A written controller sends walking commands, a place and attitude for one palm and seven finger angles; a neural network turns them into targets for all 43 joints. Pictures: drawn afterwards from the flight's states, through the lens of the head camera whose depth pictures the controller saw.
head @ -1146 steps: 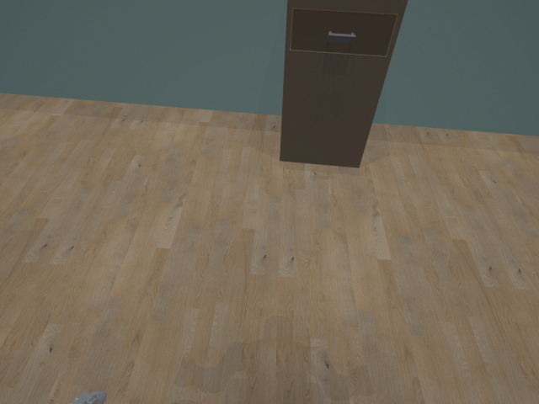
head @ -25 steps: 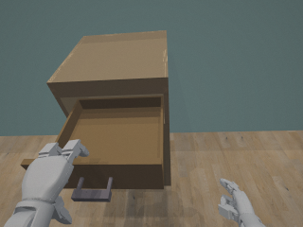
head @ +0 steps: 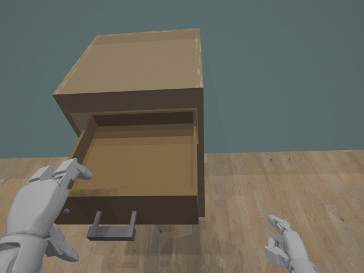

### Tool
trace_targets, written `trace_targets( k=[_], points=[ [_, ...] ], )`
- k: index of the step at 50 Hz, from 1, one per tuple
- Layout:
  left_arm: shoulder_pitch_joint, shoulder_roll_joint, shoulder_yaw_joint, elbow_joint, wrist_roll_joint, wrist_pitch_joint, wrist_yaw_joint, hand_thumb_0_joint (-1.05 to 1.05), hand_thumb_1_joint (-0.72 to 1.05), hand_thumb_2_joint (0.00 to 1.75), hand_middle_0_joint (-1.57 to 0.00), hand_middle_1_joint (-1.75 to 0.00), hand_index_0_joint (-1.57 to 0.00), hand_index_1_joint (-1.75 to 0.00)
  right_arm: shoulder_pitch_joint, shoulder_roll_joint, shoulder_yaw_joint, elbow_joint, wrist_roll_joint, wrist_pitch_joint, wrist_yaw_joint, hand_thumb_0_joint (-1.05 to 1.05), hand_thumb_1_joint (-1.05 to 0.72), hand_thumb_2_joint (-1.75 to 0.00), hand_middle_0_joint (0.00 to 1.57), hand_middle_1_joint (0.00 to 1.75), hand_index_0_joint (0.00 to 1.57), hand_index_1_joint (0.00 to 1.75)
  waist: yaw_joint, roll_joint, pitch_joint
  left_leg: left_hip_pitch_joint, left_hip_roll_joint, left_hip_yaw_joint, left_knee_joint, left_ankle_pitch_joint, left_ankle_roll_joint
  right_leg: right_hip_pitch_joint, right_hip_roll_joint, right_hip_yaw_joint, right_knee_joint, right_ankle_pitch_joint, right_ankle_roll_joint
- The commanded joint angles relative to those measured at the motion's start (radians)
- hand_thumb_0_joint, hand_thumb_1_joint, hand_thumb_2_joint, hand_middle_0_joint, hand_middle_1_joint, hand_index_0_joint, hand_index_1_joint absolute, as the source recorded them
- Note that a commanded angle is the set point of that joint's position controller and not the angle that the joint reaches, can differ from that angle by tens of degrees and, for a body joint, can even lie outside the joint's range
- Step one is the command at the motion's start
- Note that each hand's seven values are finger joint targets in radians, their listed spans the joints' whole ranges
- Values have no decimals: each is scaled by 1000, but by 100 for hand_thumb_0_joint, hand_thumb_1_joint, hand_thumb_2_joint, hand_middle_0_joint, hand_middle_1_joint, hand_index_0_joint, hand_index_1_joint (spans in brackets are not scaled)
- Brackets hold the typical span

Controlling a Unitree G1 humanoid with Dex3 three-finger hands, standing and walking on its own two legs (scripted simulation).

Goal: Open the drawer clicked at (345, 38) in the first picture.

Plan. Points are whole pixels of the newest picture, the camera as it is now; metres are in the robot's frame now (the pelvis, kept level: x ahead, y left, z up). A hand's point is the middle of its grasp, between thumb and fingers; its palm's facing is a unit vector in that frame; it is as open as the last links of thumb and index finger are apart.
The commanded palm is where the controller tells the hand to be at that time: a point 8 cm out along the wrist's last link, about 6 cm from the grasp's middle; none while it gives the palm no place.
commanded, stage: draw the hand back to the body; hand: left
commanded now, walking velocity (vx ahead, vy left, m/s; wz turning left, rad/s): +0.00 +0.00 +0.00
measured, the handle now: (114, 224) +0.22 +0.22 -0.05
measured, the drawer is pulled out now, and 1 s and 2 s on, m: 0.30 0.30 0.30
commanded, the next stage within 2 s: step back with the hand held close in 0.96 s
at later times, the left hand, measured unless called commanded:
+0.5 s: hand (74, 186) +0.21 +0.22 +0.15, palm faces +0.35 -0.84 -0.42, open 10.9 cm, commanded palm +0.16 +0.27 +0.18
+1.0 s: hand (65, 192) +0.19 +0.23 +0.16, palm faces +0.41 -0.82 -0.40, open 7.5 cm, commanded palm +0.14 +0.27 +0.18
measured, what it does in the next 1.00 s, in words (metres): stands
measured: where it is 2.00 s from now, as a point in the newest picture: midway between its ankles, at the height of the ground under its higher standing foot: outside the picture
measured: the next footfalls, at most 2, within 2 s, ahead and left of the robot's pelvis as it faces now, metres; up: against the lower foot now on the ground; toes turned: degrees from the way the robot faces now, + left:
none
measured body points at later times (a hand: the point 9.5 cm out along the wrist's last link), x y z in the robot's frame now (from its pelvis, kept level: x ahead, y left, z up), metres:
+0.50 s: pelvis +0.03 +0.00 +0.01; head +0.02 -0.03 +0.45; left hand +0.19 +0.27 +0.18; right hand +0.22 -0.23 -0.08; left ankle +0.02 +0.13 -0.73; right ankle -0.04 -0.12 -0.73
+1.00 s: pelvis +0.02 -0.01 +0.01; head +0.00 -0.04 +0.46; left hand +0.17 +0.27 +0.18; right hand +0.22 -0.22 -0.07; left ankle +0.02 +0.13 -0.73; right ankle -0.04 -0.12 -0.73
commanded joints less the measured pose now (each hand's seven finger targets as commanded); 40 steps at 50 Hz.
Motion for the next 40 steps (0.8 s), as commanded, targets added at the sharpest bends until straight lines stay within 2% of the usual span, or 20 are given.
trace_targets(
  k=[1, 3, 4, 5, 6, 9, 10, 12, 16, 17, 18, 19, 23, 25, 26, 29, 33, 35, 38, 40],
  points=[
    [2, -61, 152, -213, -658, -134, 41, 0, -40, 34, -29, -113, -29, -113, -84, -50, -15, -198, 4, -164, -61, 0, -90, -90, 20, 30, 20, 30, -58, -167, -53, 245, 5, 17, -88, 139, 51, -65, 9, -53, -108, 196, -13],
    [-65, -4, 195, -317, -682, -173, 55, 0, -32, 37, -29, -109, -29, -109, -80, -55, -14, -190, -5, -197, -82, 0, -90, -90, 20, 30, 20, 30, -53, -131, -103, 258, -1, 28, -90, 182, 49, -31, -6, -41, -114, 246, -4],
    [-57, 22, 231, -306, -688, -176, 64, 0, -29, 39, -29, -107, -29, -107, -87, -56, -12, -170, -10, -212, -88, 0, -90, -90, 20, 30, 20, 30, -44, -71, -77, 244, -5, 35, -92, 178, 44, -28, -7, -34, -121, 244, -7],
    [-50, -7, 210, -312, -685, -187, 64, 0, -26, 40, -28, -104, -28, -104, -61, -49, -6, -166, -14, -222, -88, 0, -90, -90, 20, 30, 20, 30, -45, -42, -82, 240, -12, 35, -92, 198, 42, -26, -9, -40, -123, 269, -11],
    [-25, -19, 209, -291, -694, -186, 63, 0, -22, 42, -28, -102, -28, -102, -63, -44, -8, -158, -10, -231, -86, 0, -90, -90, 20, 30, 20, 30, -48, -53, -55, 227, -4, 32, -97, 214, 39, -22, -14, -41, -121, 283, -10],
    [-21, -11, 235, -272, -700, -189, 56, 0, -12, 47, -27, -95, -27, -95, -69, -46, -12, -143, -10, -231, -82, 0, -90, -90, 20, 30, 20, 30, -41, -23, -19, 214, -6, 35, -103, 236, 32, -17, -10, -40, -143, 304, -15],
    [2, -37, 223, -242, -702, -191, 52, 0, -8, 48, -27, -93, -27, -93, -60, -44, -12, -134, -11, -227, -79, 0, -90, -90, 20, 30, 20, 30, -45, -5, -7, 213, -7, 38, -102, 240, 33, -25, -8, -45, -147, 316, -15],
    [9, -36, 226, -259, -706, -197, 45, 0, -1, 51, -26, -88, -26, -88, -61, -47, -17, -136, -11, -226, -73, 0, -90, -90, 20, 30, 20, 30, -41, 2, -36, 226, -7, 37, -99, 280, 33, -6, -7, -46, -140, 351, -16],
    [27, -37, 220, -298, -715, -194, 35, 0, 13, 57, -25, -80, -25, -80, -65, -51, -26, -145, -6, -224, -64, 0, -90, -90, 20, 30, 20, 30, -45, -51, -85, 245, 3, 34, -96, 358, 34, 24, -11, -48, -123, 427, -9],
    [50, -36, 235, -266, -711, -193, 36, 0, 17, 58, -25, -77, -25, -77, -64, -53, -31, -131, -9, -218, -64, 0, -90, -90, 20, 30, 20, 30, -43, -62, -77, 247, 0, 42, -89, 362, 36, 10, -4, -52, -132, 439, -8],
    [42, -28, 236, -296, -715, -192, 35, 0, 20, 60, -25, -75, -25, -75, -67, -52, -33, -141, -5, -218, -63, 0, -90, -90, 20, 30, 20, 30, -44, -67, -95, 252, 4, 41, -91, 372, 35, 23, -11, -48, -123, 451, -6],
    [37, -19, 250, -289, -714, -189, 36, 0, 23, 62, -25, -73, -25, -73, -78, -51, -34, -135, -6, -217, -66, 0, -90, -90, 20, 30, 20, 30, -42, -49, -81, 250, -1, 49, -89, 376, 34, 21, -10, -43, -135, 465, -7],
    [42, -5, 280, -273, -720, -184, 39, 0, 37, 68, -24, -64, -24, -64, -71, -50, -40, -135, -2, -197, -69, 0, -90, -90, 20, 30, 20, 30, -44, -83, -101, 255, -1, 54, -84, 386, 37, 31, -15, -44, -128, 506, -1],
    [47, -14, 283, -233, -717, -181, 39, 0, 44, 70, -23, -59, -23, -59, -69, -50, -40, -122, -5, -188, -73, 0, -90, -90, 20, 30, 20, 30, -47, -62, -72, 257, -9, 61, -81, 375, 39, 9, -9, -47, -147, 499, 0],
    [24, -7, 279, -267, -721, -181, 38, 0, 48, 72, -23, -57, -23, -57, -67, -51, -39, -135, 0, -188, -71, 0, -90, -90, 20, 30, 20, 30, -48, -81, -101, 264, -2, 53, -89, 390, 37, 28, -15, -46, -133, 502, 0],
    [-1, 1, 290, -264, -722, -176, 39, 0, 58, 76, -22, -50, -22, -50, -82, -53, -40, -132, 0, -184, -74, 0, -90, -90, 20, 30, 20, 30, -46, -63, -81, 265, -6, 58, -91, 375, 36, 18, -13, -39, -150, 490, 0],
    [-6, 1, 295, -245, -728, -173, 40, 0, 73, 82, -21, -41, -21, -41, -79, -53, -39, -139, 2, -176, -74, 0, -90, -90, 20, 30, 20, 30, -47, -100, -77, 260, -3, 49, -101, 349, 38, 17, -14, -44, -145, 463, 2],
    [4, -16, 285, -214, -724, -174, 39, 0, 80, 86, -21, -37, -21, -37, -78, -54, -39, -125, -2, -173, -75, 0, -90, -90, 20, 30, 20, 30, -48, -63, -48, 264, -10, 55, -99, 335, 39, -5, -7, -44, -166, 446, -1],
    [-17, -8, 280, -245, -728, -173, 39, 0, 90, 90, -20, -30, -20, -30, -82, -54, -35, -140, 0, -177, -72, 0, -90, -90, 20, 30, 20, 30, -46, -60, -62, 261, -5, 43, -113, 321, 35, 9, -13, -42, -155, 414, -2],
    [-12, -11, 283, -216, -725, -175, 40, 0, 90, 90, -20, -30, -20, -30, -82, -57, -34, -127, -4, -175, -74, 0, -90, -90, 20, 30, 20, 30, -46, -42, -32, 258, -11, 44, -115, 291, 34, -10, -4, -44, -180, 382, -5]
  ],
)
